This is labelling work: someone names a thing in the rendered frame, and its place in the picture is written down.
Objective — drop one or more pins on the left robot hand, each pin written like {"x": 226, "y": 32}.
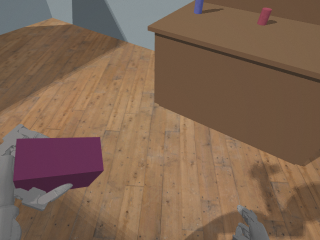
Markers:
{"x": 34, "y": 198}

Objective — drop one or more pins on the sponge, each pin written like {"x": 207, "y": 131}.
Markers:
{"x": 47, "y": 163}

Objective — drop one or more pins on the right robot hand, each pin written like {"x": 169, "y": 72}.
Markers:
{"x": 255, "y": 231}

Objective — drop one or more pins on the table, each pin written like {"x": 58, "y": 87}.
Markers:
{"x": 259, "y": 84}

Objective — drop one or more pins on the left robot forearm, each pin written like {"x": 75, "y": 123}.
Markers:
{"x": 10, "y": 229}

